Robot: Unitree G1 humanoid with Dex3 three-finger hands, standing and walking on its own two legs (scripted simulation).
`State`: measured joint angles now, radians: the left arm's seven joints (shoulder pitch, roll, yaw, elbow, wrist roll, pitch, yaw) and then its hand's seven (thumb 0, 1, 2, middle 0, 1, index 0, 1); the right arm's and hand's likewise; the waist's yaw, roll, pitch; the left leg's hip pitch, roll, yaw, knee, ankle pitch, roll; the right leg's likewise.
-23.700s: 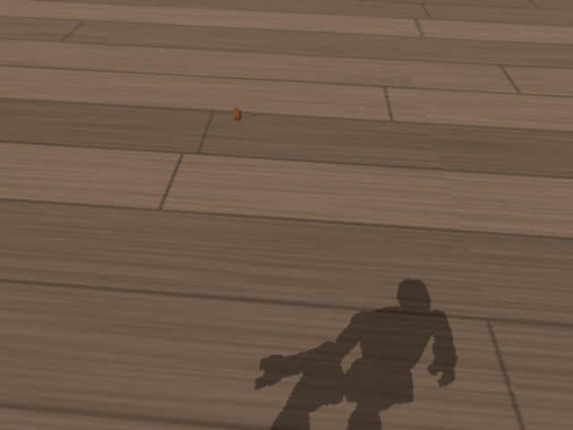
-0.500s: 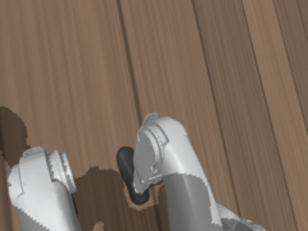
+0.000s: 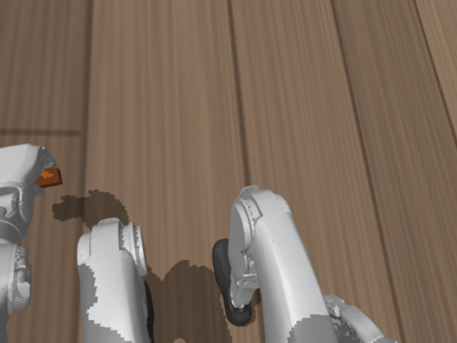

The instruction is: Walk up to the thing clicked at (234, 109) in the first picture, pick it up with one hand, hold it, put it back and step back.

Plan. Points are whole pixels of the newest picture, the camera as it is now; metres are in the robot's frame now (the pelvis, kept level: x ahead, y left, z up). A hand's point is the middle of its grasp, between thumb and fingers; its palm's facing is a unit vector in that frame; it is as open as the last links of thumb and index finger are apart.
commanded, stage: settle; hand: left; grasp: from above
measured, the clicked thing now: (31, 181) +0.43 +0.28 -0.23
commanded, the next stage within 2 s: lift in 0.22 s
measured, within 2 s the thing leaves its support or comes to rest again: neither
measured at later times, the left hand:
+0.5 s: hand (20, 176) +0.42 +0.27 -0.13, palm faces -0.44 -0.07 -0.90, open 6.1 cm
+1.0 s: hand out of the picture +0.37 +0.27 +0.01, palm faces -0.43 -0.07 -0.90, open 6.1 cm
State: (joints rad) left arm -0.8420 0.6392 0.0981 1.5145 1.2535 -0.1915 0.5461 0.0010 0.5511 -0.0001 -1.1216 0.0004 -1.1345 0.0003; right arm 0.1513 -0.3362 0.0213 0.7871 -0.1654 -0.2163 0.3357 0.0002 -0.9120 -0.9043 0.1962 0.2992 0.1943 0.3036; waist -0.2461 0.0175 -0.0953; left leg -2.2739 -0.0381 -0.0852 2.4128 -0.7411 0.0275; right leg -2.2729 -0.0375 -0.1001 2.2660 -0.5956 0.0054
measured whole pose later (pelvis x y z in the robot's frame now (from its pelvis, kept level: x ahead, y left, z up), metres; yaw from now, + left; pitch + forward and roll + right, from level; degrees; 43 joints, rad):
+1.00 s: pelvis +0.00 +0.00 +0.13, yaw +4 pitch +33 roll -4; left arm -0.55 0.49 -0.07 0.93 1.08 -0.11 0.24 0.00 0.56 0.03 -1.08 -0.05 -1.10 -0.04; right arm 0.16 -0.30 -0.05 0.69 -0.01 -0.05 0.08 0.00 -0.92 -0.91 0.20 0.30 0.20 0.30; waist -0.10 0.05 -0.21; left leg -1.88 -0.04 -0.04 1.98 -0.68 0.02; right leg -1.90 -0.03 -0.05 1.89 -0.57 0.01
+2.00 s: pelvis +0.06 +0.00 +0.39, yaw +3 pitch +11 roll -1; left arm -0.30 0.39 -0.20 0.81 0.99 0.01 0.15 0.00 0.53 0.05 -1.10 -0.04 -1.10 -0.05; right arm 0.27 -0.25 -0.04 0.73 0.05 0.00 -0.04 0.01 -0.92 -0.91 0.20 0.30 0.20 0.30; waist -0.05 0.03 -0.09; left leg -0.65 0.00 0.01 0.89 -0.43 0.02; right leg -0.70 0.01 0.01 0.84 -0.34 0.00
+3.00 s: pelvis +0.08 +0.00 +0.43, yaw +3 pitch +3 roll +0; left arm -0.22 0.40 -0.22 0.63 0.99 0.00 0.00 0.00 0.54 0.01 -1.14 0.00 -1.14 0.00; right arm 0.22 -0.26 -0.03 0.68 0.07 0.05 -0.05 0.01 -0.92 -0.91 0.20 0.30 0.20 0.30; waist 0.00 0.05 -0.04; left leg -0.31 -0.01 0.02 0.57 -0.31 0.01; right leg -0.38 0.01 0.03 0.57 -0.24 0.00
